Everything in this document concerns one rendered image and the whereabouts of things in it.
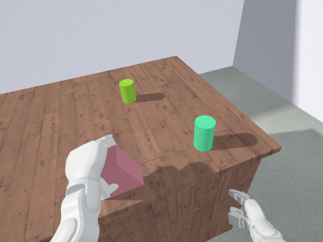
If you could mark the robot left forearm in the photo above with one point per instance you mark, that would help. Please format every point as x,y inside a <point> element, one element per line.
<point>79,212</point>

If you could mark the sponge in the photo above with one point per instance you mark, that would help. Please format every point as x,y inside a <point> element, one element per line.
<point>121,169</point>

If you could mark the table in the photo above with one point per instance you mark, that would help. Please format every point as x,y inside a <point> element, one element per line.
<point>185,196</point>

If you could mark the robot right hand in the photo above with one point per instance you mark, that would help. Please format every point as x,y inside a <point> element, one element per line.
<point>251,211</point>

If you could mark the robot right forearm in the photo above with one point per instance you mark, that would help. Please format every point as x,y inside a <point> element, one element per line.
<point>262,231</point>

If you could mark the robot left hand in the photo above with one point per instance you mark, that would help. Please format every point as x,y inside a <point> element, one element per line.
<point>87,161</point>

